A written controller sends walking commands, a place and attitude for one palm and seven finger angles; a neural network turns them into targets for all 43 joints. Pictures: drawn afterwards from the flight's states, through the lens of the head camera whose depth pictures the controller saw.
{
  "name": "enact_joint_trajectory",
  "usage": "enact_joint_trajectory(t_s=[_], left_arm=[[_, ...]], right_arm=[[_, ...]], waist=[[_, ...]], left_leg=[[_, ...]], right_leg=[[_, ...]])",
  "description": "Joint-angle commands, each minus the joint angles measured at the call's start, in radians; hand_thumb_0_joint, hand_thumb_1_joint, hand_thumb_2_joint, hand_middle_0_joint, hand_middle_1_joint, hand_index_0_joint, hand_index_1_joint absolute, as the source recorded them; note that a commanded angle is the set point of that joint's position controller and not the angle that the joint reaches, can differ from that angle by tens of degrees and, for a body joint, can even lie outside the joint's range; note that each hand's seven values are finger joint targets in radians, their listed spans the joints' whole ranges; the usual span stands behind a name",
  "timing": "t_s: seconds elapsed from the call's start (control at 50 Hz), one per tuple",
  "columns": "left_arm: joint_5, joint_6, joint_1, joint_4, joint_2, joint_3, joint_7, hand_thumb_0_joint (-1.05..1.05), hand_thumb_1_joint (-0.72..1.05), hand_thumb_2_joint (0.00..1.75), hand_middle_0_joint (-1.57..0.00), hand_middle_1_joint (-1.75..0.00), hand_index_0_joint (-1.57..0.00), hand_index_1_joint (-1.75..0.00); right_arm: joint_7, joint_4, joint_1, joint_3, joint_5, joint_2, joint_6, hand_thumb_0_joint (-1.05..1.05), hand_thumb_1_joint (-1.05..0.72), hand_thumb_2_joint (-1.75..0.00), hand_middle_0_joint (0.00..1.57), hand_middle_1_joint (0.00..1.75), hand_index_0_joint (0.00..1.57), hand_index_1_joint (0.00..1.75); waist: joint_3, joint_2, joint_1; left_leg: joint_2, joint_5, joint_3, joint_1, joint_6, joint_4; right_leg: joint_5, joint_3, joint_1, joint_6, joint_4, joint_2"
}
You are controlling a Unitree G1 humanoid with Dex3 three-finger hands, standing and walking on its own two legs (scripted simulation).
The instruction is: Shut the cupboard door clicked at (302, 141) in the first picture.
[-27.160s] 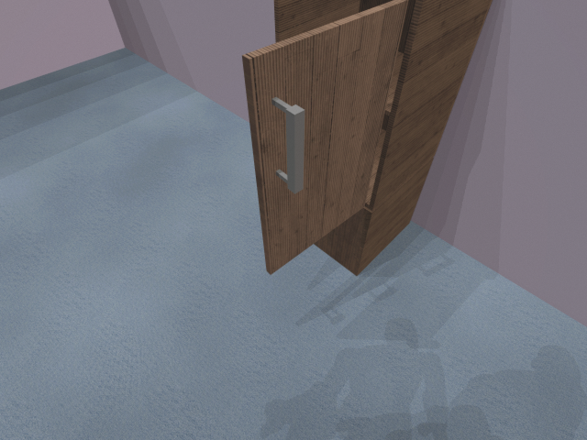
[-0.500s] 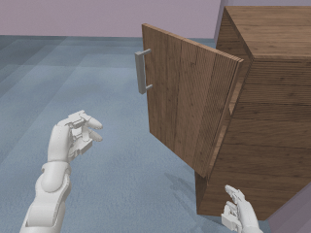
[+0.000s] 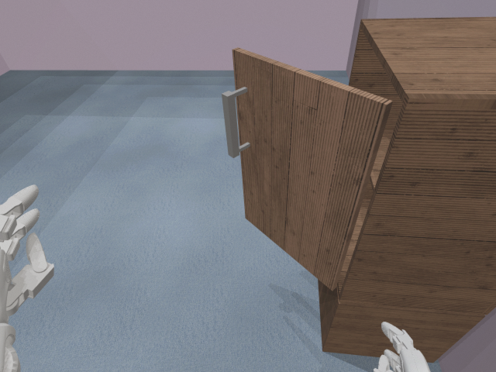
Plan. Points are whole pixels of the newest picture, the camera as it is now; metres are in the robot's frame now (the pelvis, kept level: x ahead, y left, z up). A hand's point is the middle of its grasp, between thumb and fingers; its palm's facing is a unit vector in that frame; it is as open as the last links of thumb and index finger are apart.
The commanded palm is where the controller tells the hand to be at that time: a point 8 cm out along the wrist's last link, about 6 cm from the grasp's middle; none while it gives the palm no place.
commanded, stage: draw the hand back to the body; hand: left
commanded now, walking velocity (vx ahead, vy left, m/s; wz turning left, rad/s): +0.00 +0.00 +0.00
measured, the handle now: (237, 123) +0.67 +0.12 +0.08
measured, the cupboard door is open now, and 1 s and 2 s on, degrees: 48 48 48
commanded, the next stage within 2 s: step back with the hand held close in 0.26 s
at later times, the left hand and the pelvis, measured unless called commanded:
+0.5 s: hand (58, 257) +0.20 +0.27 +0.16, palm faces +0.47 -0.76 -0.44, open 7.4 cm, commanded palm +0.14 +0.30 +0.18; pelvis -0.01 +0.00 +0.00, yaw -1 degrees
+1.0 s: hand (19, 304) +0.14 +0.29 +0.15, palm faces +0.50 -0.75 -0.42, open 7.4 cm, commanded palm +0.08 +0.32 +0.18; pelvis -0.07 +0.02 -0.03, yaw -2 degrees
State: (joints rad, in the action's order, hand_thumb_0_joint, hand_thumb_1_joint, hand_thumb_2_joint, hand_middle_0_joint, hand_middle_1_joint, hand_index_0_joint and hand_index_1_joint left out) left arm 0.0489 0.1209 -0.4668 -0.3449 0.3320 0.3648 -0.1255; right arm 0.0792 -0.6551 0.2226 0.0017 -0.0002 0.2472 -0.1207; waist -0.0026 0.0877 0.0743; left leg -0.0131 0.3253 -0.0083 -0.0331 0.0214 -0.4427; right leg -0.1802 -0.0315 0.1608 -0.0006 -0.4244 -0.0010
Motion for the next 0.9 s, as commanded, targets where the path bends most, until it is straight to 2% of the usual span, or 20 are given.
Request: enact_joint_trajectory(t_s=[0.0,0.02,0.06,0.12,0.14,0.2,0.28,0.36,0.38,0.4,0.42,0.44,0.48,0.52,0.54,0.62,0.66,0.72,0.84,0.88], left_arm=[[-0.011,0.069,0.203,-0.191,0.177,0.056,-0.020,0.00,0.90,0.90,-0.20,-0.30,-0.20,-0.30],[-0.010,0.067,0.193,-0.178,0.187,0.064,-0.021,0.00,0.90,0.90,-0.20,-0.30,-0.20,-0.30],[-0.009,0.074,0.185,-0.210,0.196,0.079,-0.023,0.00,0.90,0.90,-0.20,-0.30,-0.20,-0.30],[-0.012,0.078,0.155,-0.231,0.220,0.107,-0.025,0.00,0.90,0.90,-0.20,-0.30,-0.20,-0.30],[-0.011,0.077,0.142,-0.239,0.199,0.094,-0.022,0.00,0.90,0.90,-0.20,-0.30,-0.20,-0.30],[-0.011,0.075,0.130,-0.240,0.204,0.104,-0.020,0.00,0.90,0.90,-0.20,-0.30,-0.20,-0.30],[-0.005,0.064,0.117,-0.199,0.188,0.099,-0.012,0.00,0.90,0.90,-0.20,-0.30,-0.20,-0.30],[-0.004,0.066,0.122,-0.200,0.187,0.100,-0.010,0.00,0.90,0.90,-0.20,-0.30,-0.20,-0.30],[-0.004,0.109,0.228,-0.239,0.316,0.224,-0.018,0.00,0.90,0.90,-0.20,-0.30,-0.20,-0.30],[-0.007,0.114,0.118,-0.167,0.234,0.162,-0.011,0.00,0.90,0.90,-0.20,-0.30,-0.20,-0.30],[-0.011,0.117,0.106,-0.184,0.246,0.167,-0.011,0.00,0.90,0.90,-0.20,-0.30,-0.20,-0.30],[-0.015,0.121,0.077,-0.184,0.208,0.136,-0.010,0.00,0.90,0.90,-0.20,-0.30,-0.20,-0.30],[-0.015,0.126,0.047,-0.223,0.220,0.141,-0.023,0.00,0.90,0.90,-0.20,-0.30,-0.20,-0.30],[-0.012,0.125,0.003,-0.256,0.242,0.160,-0.032,0.00,0.90,0.90,-0.20,-0.30,-0.20,-0.30],[-0.009,0.122,-0.016,-0.270,0.238,0.158,-0.034,0.00,0.90,0.90,-0.20,-0.30,-0.20,-0.30],[-0.007,0.123,-0.042,-0.353,0.308,0.235,-0.048,0.00,0.90,0.90,-0.20,-0.30,-0.20,-0.30],[-0.004,0.122,-0.062,-0.348,0.294,0.235,-0.049,0.00,0.90,0.90,-0.20,-0.30,-0.20,-0.30],[-0.009,0.125,-0.063,-0.320,0.296,0.254,-0.050,0.00,0.90,0.90,-0.20,-0.30,-0.20,-0.30],[-0.036,0.136,0.025,-0.265,0.233,0.192,-0.049,0.00,0.90,0.90,-0.20,-0.30,-0.20,-0.30],[-0.049,0.145,0.067,-0.268,0.228,0.182,-0.050,0.00,0.90,0.90,-0.20,-0.30,-0.20,-0.30]], right_arm=[[0.016,0.157,-0.143,0.030,-0.005,0.086,-0.073,0.00,-0.90,-0.90,0.20,0.30,0.20,0.30],[0.019,0.152,-0.145,0.031,-0.003,0.090,-0.075,0.00,-0.90,-0.90,0.20,0.30,0.20,0.30],[0.018,0.160,-0.153,0.029,-0.001,0.082,-0.079,0.00,-0.90,-0.90,0.20,0.30,0.20,0.30],[0.016,0.156,-0.153,0.025,0.004,0.078,-0.086,0.00,-0.90,-0.90,0.20,0.30,0.20,0.30],[0.014,0.160,-0.155,0.022,0.002,0.070,-0.086,0.00,-0.90,-0.90,0.20,0.30,0.20,0.30],[0.008,0.161,-0.153,0.019,0.004,0.068,-0.087,0.00,-0.90,-0.90,0.20,0.30,0.20,0.30],[0.007,0.162,-0.147,0.020,0.001,0.068,-0.076,0.00,-0.90,-0.90,0.20,0.30,0.20,0.30],[0.006,0.164,-0.144,0.025,0.001,0.074,-0.074,0.00,-0.90,-0.90,0.20,0.30,0.20,0.30],[0.002,0.195,-0.118,0.036,-0.006,0.123,-0.056,0.00,-0.90,-0.90,0.20,0.30,0.20,0.30],[0.004,0.183,-0.104,0.037,-0.002,0.105,-0.042,0.00,-0.90,-0.90,0.20,0.30,0.20,0.30],[0.001,0.187,-0.115,0.041,0.001,0.111,-0.034,0.00,-0.90,-0.90,0.20,0.30,0.20,0.30],[-0.001,0.190,-0.112,0.037,0.003,0.097,-0.026,0.00,-0.90,-0.90,0.20,0.30,0.20,0.30],[-0.004,0.192,-0.098,0.045,0.001,0.106,-0.012,0.00,-0.90,-0.90,0.20,0.30,0.20,0.30],[-0.002,0.199,-0.103,0.050,-0.002,0.112,0.001,0.00,-0.90,-0.90,0.20,0.30,0.20,0.30],[-0.002,0.208,-0.100,0.048,-0.006,0.110,0.009,0.00,-0.90,-0.90,0.20,0.30,0.20,0.30],[0.009,0.237,-0.120,0.058,-0.004,0.121,0.034,0.00,-0.90,-0.90,0.20,0.30,0.20,0.30],[0.009,0.251,-0.112,0.058,-0.004,0.115,0.045,0.00,-0.90,-0.90,0.20,0.30,0.20,0.30],[0.013,0.258,-0.110,0.065,-0.002,0.125,0.051,0.00,-0.90,-0.90,0.20,0.30,0.20,0.30],[0.015,0.270,-0.083,0.057,-0.007,0.136,0.040,0.00,-0.90,-0.90,0.20,0.30,0.20,0.30],[0.015,0.272,-0.075,0.057,-0.009,0.140,0.033,0.00,-0.90,-0.90,0.20,0.30,0.20,0.30]], waist=[[0.025,-0.052,-0.032],[0.026,-0.055,-0.029],[-0.029,-0.046,-0.016],[-0.060,0.003,-0.006],[-0.053,0.011,-0.007],[-0.029,0.020,-0.005],[0.009,-0.029,-0.011],[-0.009,-0.030,-0.011],[0.025,-0.048,-0.058],[-0.004,-0.125,-0.064],[-0.006,-0.137,-0.062],[-0.052,-0.156,-0.068],[-0.133,-0.108,-0.074],[-0.186,-0.070,-0.074],[-0.206,-0.077,-0.077],[-0.236,-0.011,-0.066],[-0.212,-0.014,-0.070],[-0.158,-0.007,-0.068],[-0.025,-0.002,-0.084],[-0.011,0.009,-0.086]], left_leg=[[0.025,-0.134,0.022,-0.183,-0.008,0.116],[0.025,-0.124,0.022,-0.184,-0.007,0.117],[0.022,-0.138,0.024,-0.175,-0.007,0.117],[0.021,-0.180,0.022,-0.180,-0.016,0.113],[0.023,-0.197,0.023,-0.179,-0.019,0.114],[0.027,-0.234,0.021,-0.194,-0.028,0.114],[0.033,-0.217,0.026,-0.198,-0.026,0.118],[0.034,-0.226,0.027,-0.191,-0.024,0.116],[0.052,-0.099,0.017,-0.275,0.006,0.075],[0.039,-0.084,0.009,-0.255,0.009,0.035],[0.031,-0.095,0.007,-0.244,0.009,0.008],[0.033,-0.112,0.015,-0.225,0.005,-0.018],[0.042,-0.176,0.004,-0.221,0.000,-0.048],[0.058,-0.273,-0.003,-0.219,-0.004,-0.054],[0.069,-0.319,-0.013,-0.228,-0.007,-0.052],[0.107,-0.524,-0.053,-0.286,-0.014,-0.041],[0.125,-0.545,-0.060,-0.332,-0.016,-0.035],[0.141,-0.346,-0.077,-0.456,0.012,0.006],[0.160,0.212,-0.109,-0.772,0.066,0.095],[0.163,0.345,-0.116,-0.847,0.082,0.106]], right_leg=[[-0.039,-0.006,-0.064,-0.006,0.069,0.010],[-0.049,-0.002,-0.068,-0.007,0.074,0.011],[-0.035,-0.001,-0.102,-0.009,0.062,0.014],[0.014,0.000,-0.141,-0.015,0.049,0.013],[0.029,-0.001,-0.138,-0.015,0.045,0.013],[0.061,-0.003,-0.140,-0.017,0.038,0.009],[0.043,-0.003,-0.115,-0.013,0.053,0.006],[0.051,-0.004,-0.120,-0.012,0.049,0.009],[0.091,0.120,-0.055,-0.021,0.081,0.052],[0.088,0.130,-0.030,-0.029,0.093,0.088],[0.106,0.159,-0.009,-0.040,0.105,0.106],[0.123,0.167,-0.013,-0.046,0.095,0.129],[0.230,0.175,-0.039,-0.062,0.041,0.156],[0.357,0.156,-0.061,-0.059,-0.021,0.155],[0.385,0.141,-0.067,-0.053,-0.058,0.150],[0.456,0.089,-0.083,-0.023,-0.176,0.104],[0.419,0.082,-0.075,-0.015,-0.208,0.087],[0.327,0.087,-0.094,-0.004,-0.226,0.064],[0.180,0.104,-0.155,0.008,-0.307,0.039],[0.146,0.104,-0.179,0.011,-0.334,0.031]])
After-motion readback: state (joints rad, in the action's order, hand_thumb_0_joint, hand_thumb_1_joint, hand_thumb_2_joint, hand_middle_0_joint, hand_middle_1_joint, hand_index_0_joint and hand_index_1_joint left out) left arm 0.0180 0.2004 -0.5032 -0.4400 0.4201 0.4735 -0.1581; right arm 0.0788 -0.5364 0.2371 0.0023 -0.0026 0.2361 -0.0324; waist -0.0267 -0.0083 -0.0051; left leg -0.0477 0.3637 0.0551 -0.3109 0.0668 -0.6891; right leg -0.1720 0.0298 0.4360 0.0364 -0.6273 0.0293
